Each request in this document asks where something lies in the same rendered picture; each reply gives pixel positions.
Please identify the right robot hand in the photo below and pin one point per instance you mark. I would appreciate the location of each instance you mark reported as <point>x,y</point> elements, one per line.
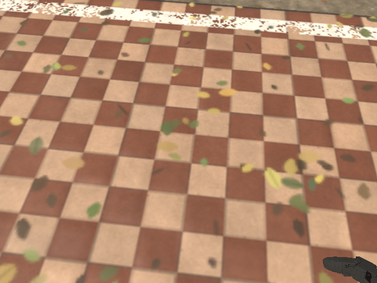
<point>358,268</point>

